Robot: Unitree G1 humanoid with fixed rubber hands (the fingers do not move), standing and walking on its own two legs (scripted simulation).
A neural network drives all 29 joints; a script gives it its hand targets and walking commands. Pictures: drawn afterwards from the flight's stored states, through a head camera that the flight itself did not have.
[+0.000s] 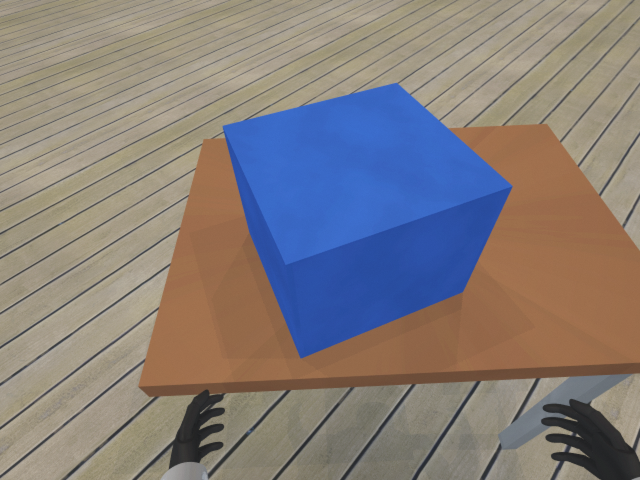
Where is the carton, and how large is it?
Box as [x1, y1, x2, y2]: [223, 83, 512, 357]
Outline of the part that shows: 397,83 223,126 249,232 300,357 308,355 461,292 468,280 512,186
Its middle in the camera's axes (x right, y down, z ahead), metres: +0.05 -0.04 +0.60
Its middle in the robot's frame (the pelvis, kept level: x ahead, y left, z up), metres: +0.48 +0.00 +0.04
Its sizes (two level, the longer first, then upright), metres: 0.290 0.276 0.234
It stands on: a table, 0.70 m high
